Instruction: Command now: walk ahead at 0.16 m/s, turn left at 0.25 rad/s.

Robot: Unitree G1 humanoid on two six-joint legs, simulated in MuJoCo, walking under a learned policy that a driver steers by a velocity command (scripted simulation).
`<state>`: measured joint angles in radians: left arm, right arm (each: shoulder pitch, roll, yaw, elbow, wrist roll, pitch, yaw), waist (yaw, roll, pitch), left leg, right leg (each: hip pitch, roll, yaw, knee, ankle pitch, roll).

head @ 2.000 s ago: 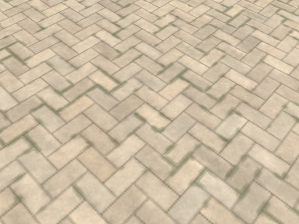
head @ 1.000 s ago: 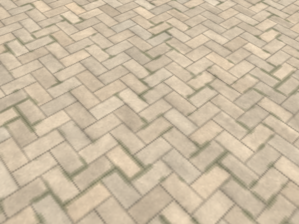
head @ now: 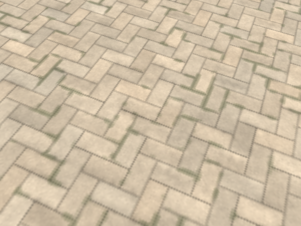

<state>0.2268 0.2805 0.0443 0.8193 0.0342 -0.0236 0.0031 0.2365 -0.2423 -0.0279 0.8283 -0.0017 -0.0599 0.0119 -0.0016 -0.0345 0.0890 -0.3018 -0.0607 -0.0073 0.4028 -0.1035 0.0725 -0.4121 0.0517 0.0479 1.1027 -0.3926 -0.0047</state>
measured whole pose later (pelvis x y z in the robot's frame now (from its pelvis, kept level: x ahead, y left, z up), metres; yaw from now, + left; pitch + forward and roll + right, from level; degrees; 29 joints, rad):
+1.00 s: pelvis +0.00 +0.00 +0.00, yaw +33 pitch +0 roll -1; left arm 0.22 0.32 0.06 0.76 0.02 0.06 0.01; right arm 0.20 -0.28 -0.05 0.73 0.00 0.04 0.00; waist 0.01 -0.05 0.08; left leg -0.18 -0.08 -0.05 0.41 -0.21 0.08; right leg -0.47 -0.02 0.00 1.03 -0.38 0.04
